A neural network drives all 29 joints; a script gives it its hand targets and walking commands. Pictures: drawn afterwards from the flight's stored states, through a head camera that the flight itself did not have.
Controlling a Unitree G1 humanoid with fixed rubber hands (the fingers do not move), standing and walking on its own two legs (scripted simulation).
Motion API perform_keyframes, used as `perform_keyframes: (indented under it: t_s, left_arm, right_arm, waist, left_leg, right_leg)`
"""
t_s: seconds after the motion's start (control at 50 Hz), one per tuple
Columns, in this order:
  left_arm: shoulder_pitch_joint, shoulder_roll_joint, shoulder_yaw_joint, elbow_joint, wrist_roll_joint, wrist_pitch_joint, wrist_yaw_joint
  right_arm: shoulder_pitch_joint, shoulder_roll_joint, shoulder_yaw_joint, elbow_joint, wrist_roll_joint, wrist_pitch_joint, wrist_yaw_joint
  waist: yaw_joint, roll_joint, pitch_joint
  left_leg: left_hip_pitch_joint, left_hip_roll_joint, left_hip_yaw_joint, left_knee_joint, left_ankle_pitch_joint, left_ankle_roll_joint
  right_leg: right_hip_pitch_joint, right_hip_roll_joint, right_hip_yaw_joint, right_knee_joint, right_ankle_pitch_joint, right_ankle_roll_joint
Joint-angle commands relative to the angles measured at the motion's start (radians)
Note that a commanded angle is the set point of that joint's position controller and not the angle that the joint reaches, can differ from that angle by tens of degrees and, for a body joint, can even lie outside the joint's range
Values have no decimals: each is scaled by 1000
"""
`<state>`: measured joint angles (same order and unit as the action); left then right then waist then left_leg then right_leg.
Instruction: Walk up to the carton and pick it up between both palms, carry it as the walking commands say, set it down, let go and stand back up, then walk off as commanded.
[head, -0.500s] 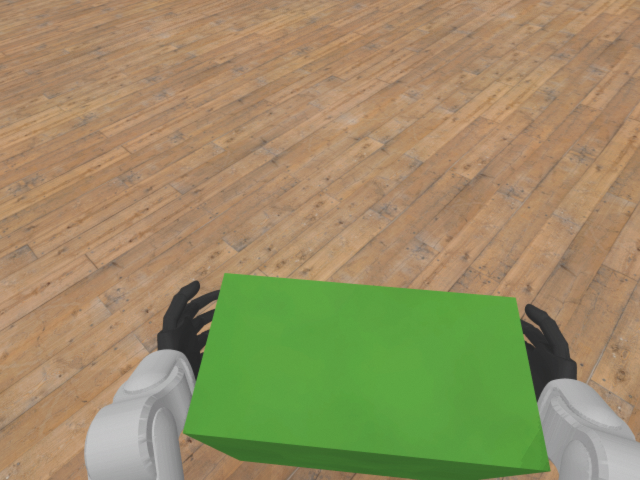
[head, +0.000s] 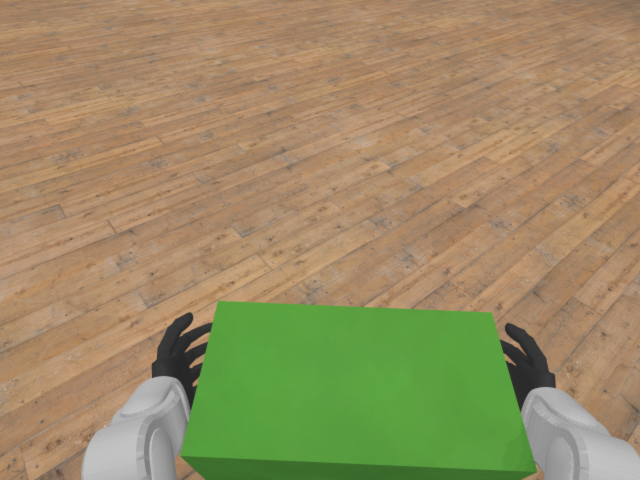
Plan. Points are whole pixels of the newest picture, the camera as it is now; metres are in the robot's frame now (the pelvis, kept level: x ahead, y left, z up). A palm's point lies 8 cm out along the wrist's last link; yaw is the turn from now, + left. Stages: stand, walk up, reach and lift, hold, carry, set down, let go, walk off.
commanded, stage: carry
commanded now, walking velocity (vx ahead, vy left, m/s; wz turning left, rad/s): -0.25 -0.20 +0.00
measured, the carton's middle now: (346, 419) +0.21 +0.02 +0.00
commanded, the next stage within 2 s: none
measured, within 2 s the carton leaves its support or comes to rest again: neither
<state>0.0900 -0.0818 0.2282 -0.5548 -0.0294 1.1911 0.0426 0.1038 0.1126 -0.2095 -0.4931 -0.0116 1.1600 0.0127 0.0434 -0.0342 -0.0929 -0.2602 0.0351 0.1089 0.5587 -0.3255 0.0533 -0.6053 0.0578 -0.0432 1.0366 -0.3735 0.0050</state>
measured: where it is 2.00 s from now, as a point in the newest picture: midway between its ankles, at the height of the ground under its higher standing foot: outside the picture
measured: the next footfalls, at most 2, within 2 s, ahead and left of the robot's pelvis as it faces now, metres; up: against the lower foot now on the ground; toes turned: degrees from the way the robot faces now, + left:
right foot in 0.30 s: -0.10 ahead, -0.26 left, +0.00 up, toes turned +9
left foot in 0.66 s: -0.16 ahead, -0.06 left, +0.00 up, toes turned -7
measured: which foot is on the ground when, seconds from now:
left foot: down 0.00-0.30, up 0.32-0.64, down 0.66-1.00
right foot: up 0.00-0.28, down 0.30-1.00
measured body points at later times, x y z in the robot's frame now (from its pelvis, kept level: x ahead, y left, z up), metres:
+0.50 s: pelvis -0.15 -0.14 +0.00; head -0.17 -0.17 +0.45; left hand +0.09 +0.02 +0.10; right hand +0.06 -0.35 +0.07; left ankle -0.15 -0.01 -0.67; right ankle -0.14 -0.25 -0.74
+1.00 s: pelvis -0.22 -0.16 +0.00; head -0.26 -0.17 +0.45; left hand +0.02 +0.01 +0.10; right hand -0.01 -0.37 +0.08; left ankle -0.20 -0.07 -0.74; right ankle -0.14 -0.25 -0.74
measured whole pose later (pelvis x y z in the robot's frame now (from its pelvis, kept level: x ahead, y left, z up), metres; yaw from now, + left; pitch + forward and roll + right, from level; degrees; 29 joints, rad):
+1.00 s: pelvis -0.22 -0.16 +0.00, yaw -3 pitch +1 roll +1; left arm 0.05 -0.10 0.22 -0.53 -0.02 1.19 0.04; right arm 0.08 0.07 -0.22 -0.53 0.00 1.20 0.00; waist -0.01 0.01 -0.13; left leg -0.27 -0.02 0.13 0.47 -0.22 0.04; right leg -0.38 -0.01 -0.07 0.45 -0.09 -0.05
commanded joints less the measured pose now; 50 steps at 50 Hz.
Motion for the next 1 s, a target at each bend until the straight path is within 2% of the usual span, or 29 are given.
perform_keyframes:
  t_s: [0.0,0.02,0.04,0.06,0.1,0.12,0.2,0.22,0.24,0.26,0.28,0.3,0.32,0.34,0.4,0.44,0.46,0.48,0.52,0.54,0.58,0.6,0.64,0.68,0.76,0.78,0.8,0.88,0.98]
  left_arm:
    - [-462,-749,-882,-129,-267,-23,-111]
    - [-447,-744,-879,-135,-255,-24,-107]
    - [-436,-740,-907,-160,-268,-23,-107]
    - [-415,-714,-889,-124,-261,-18,-107]
    - [-412,-679,-900,-158,-243,-17,-89]
    - [-372,-683,-890,-122,-233,-19,-83]
    - [-418,-675,-879,-192,-218,-13,-80]
    - [-406,-694,-861,-179,-215,-17,-77]
    - [-404,-684,-839,-171,-203,-20,-81]
    - [-365,-669,-811,-140,-187,-18,-82]
    - [-417,-696,-828,-180,-207,-28,-87]
    - [-388,-699,-810,-170,-208,-26,-97]
    - [-369,-697,-797,-138,-200,-38,-111]
    - [-377,-689,-800,-162,-192,-36,-108]
    - [-386,-713,-773,-148,-202,-45,-115]
    - [-339,-675,-757,-129,-184,-41,-109]
    - [-318,-644,-781,-132,-195,-38,-108]
    - [-341,-648,-788,-112,-205,-26,-106]
    - [-368,-629,-818,-124,-216,-11,-105]
    - [-437,-620,-848,-166,-230,-4,-97]
    - [-423,-580,-844,-149,-216,12,-89]
    - [-454,-586,-853,-168,-227,6,-95]
    - [-502,-613,-848,-167,-240,9,-100]
    - [-570,-653,-867,-179,-271,2,-112]
    - [-532,-718,-885,-173,-291,7,-122]
    - [-508,-693,-883,-171,-284,13,-116]
    - [-472,-647,-851,-130,-259,20,-115]
    - [-424,-665,-835,-116,-239,20,-108]
    - [-413,-653,-793,-91,-212,19,-108]
  right_arm:
    - [-465,638,748,-234,238,-28,60]
    - [-481,613,762,-278,240,-30,60]
    - [-401,609,758,-251,229,-25,58]
    - [-397,577,750,-241,219,-18,53]
    - [-354,548,742,-233,225,-11,59]
    - [-343,549,737,-224,223,-16,56]
    - [-378,568,760,-250,251,-5,77]
    - [-417,589,776,-273,256,-11,76]
    - [-438,579,793,-278,258,-9,69]
    - [-457,578,810,-283,265,-6,68]
    - [-461,594,814,-299,269,-7,68]
    - [-493,605,828,-301,278,-5,61]
    - [-545,598,876,-355,292,-16,66]
    - [-555,639,895,-314,304,-6,73]
    - [-642,683,916,-321,324,-2,71]
    - [-605,635,910,-308,313,1,64]
    - [-518,583,875,-274,289,3,56]
    - [-516,585,846,-231,282,14,50]
    - [-460,570,800,-179,267,21,45]
    - [-398,582,761,-117,252,29,45]
    - [-346,583,720,-41,231,38,41]
    - [-397,584,713,-78,231,26,39]
    - [-450,598,702,-96,222,19,43]
    - [-484,615,685,-113,200,5,41]
    - [-516,632,717,-214,229,7,40]
    - [-456,609,706,-179,220,16,41]
    - [-473,593,709,-175,225,20,37]
    - [-475,598,752,-198,249,30,44]
    - [-545,621,790,-195,281,37,53]
  waist:
    - [-42,56,-51]
    - [-43,75,-61]
    - [-45,171,-84]
    - [-46,164,-87]
    - [-47,316,-153]
    - [-42,306,-223]
    - [-23,426,-223]
    - [-12,365,-270]
    - [-13,220,-253]
    - [-18,-48,-243]
    - [-29,-208,-239]
    - [-37,-195,-185]
    - [-23,-215,-206]
    - [-30,-193,-163]
    - [-27,-343,-95]
    - [-23,-256,-103]
    - [-22,-180,-104]
    - [-25,-197,-123]
    - [-24,-121,-149]
    - [-37,-97,-144]
    - [-45,-30,-154]
    - [-42,10,-198]
    - [-29,178,-177]
    - [-20,163,-53]
    - [-32,42,-118]
    - [-35,64,-106]
    - [-35,11,-103]
    - [-31,21,-153]
    - [-29,-39,-103]
  left_leg:
    - [79,271,-149,-179,457,23]
    - [94,265,-156,-161,562,31]
    - [81,288,-189,-158,662,43]
    - [110,285,-177,-165,643,34]
    - [187,289,-187,-167,698,34]
    - [176,285,-154,-141,747,12]
    - [70,250,-108,-177,316,-73]
    - [67,258,-108,-115,331,-85]
    - [-8,181,-4,1,279,-115]
    - [-206,127,4,124,-43,-137]
    - [-341,75,15,355,-262,-138]
    - [-344,84,-86,491,-244,-123]
    - [-313,80,-71,499,-216,-116]
    - [-286,55,-67,538,-155,-118]
    - [-291,32,-64,582,-91,-102]
    - [-307,5,-49,490,-103,-99]
    - [-305,-3,-55,417,-122,-95]
    - [-244,-5,-49,343,-147,-94]
    - [-139,-34,-42,143,-154,-71]
    - [-79,-37,-26,-5,-113,-53]
    - [103,-15,-47,-223,58,-55]
    - [162,15,-77,-236,49,-56]
    - [117,146,-220,-299,-62,-23]
    - [-119,112,-154,-277,-174,-16]
    - [-44,42,-103,-200,-168,-24]
    - [-59,59,-110,-221,-215,-22]
    - [-71,49,-107,-202,-231,-22]
    - [-52,67,-121,-210,-35,-22]
    - [-141,52,-133,-226,-203,-14]
  right_leg:
    - [-75,-44,99,157,-12,35]
    - [-72,-37,83,121,-26,42]
    - [-40,-55,80,69,-60,52]
    - [-15,-45,58,19,-66,58]
    - [14,-29,1,-93,-32,61]
    - [97,-42,-2,-146,-24,57]
    - [278,-78,-9,-520,93,36]
    - [395,-85,-18,-694,163,28]
    - [457,-133,54,-779,201,24]
    - [583,-249,186,-786,371,20]
    - [572,-413,289,-701,600,-62]
    - [477,-403,196,-665,618,-44]
    - [459,-375,111,-636,568,-120]
    - [381,-302,63,-683,449,-99]
    - [282,-266,93,-747,85,-98]
    - [383,-269,115,-760,22,-101]
    - [390,-283,162,-744,128,-119]
    - [372,-281,146,-724,220,-144]
    - [369,-319,244,-732,271,-166]
    - [341,-317,217,-702,271,-171]
    - [282,-295,232,-694,200,-120]
    - [256,-270,220,-678,99,-89]
    - [245,-210,189,-608,138,-33]
    - [331,-173,109,-674,149,-17]
    - [277,-177,134,-720,-57,-42]
    - [260,-179,129,-721,-101,-49]
    - [286,-173,123,-740,-119,-39]
    - [344,-181,100,-684,94,-47]
    - [339,-168,107,-706,-84,-42]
